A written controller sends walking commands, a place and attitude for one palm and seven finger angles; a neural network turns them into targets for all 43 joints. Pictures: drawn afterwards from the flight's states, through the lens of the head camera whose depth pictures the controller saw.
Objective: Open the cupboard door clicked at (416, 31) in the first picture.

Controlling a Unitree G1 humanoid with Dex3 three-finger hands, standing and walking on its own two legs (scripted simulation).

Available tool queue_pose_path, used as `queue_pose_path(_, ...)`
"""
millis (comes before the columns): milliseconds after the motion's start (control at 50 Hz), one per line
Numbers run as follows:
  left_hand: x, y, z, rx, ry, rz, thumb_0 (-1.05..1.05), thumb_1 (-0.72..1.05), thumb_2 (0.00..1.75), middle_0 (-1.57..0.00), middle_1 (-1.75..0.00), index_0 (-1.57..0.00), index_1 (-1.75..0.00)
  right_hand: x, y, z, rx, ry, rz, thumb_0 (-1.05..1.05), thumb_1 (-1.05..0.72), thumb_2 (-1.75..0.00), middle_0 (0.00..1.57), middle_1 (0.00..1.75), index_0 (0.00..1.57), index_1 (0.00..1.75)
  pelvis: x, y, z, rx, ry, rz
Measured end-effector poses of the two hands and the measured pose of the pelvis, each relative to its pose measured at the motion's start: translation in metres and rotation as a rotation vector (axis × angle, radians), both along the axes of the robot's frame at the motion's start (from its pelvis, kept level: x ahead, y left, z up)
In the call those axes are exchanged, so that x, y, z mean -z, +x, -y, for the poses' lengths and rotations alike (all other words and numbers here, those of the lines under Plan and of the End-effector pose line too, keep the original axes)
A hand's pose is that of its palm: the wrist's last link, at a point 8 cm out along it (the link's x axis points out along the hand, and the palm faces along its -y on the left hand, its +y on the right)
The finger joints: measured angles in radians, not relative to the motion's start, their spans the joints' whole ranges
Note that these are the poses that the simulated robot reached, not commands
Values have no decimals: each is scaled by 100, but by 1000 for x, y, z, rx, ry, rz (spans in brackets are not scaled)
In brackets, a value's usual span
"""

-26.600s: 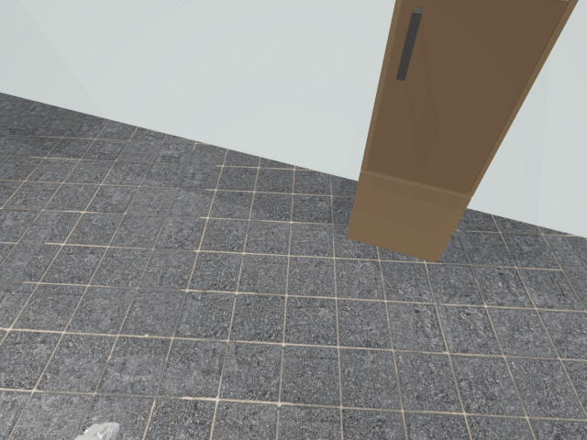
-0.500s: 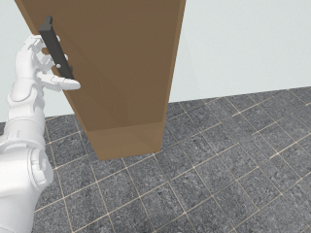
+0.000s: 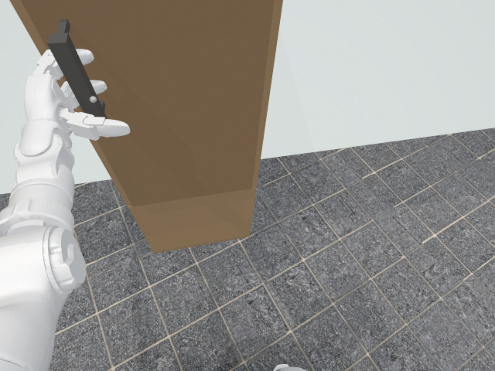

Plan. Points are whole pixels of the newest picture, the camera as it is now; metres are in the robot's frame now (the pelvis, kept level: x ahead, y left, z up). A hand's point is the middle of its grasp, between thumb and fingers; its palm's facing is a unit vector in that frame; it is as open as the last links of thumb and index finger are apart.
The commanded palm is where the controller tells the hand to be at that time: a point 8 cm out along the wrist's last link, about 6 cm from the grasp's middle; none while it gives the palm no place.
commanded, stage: slide the fingers in behind the handle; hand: left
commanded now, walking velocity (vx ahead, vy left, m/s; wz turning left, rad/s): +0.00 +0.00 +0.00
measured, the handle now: (84, 79) +0.57 +0.22 +0.14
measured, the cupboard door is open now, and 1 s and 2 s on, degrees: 0 0 40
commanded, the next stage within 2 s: close the thumb around the handle in 0.16 s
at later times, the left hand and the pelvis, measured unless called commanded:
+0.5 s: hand (92, 100) +0.52 +0.20 +0.14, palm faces +0.10 -0.99 +0.03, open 12.3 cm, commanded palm +0.49 +0.25 +0.14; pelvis +0.01 +0.01 +0.00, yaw +0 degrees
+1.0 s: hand (96, 101) +0.51 +0.20 +0.14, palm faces +0.11 -0.99 +0.02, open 5.8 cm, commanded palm +0.49 +0.25 +0.14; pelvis +0.01 +0.00 +0.00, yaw +0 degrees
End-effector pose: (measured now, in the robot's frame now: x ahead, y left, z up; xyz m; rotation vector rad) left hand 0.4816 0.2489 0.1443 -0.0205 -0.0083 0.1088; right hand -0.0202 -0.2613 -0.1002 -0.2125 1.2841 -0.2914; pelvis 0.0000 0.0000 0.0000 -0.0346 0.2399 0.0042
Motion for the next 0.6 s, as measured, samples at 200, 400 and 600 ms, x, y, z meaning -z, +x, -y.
queue_pose_path(200, 3, 1, -6, 2, -2, -17, -1, -50, 30, -30, -120, -30, -120, 0, 13, -2, -18, -5, 24, 0, -90, -90, 20, 30, 20, 30, 0, 1, -3, -4, -2, -1)
queue_pose_path(400, 5, 5, -6, 14, -2, -8, -1, -42, 33, -30, -121, -31, -121, 0, 23, -6, -28, -3, 27, 0, -90, -90, 20, 30, 20, 30, 1, 5, -6, -7, -4, -9)
queue_pose_path(600, 5, 11, -6, 3, 0, 5, -1, 0, 51, -34, -126, -34, -126, 1, 23, -11, -20, 7, 16, 0, -90, -90, 20, 30, 20, 30, 1, 10, -8, -1, -5, -18)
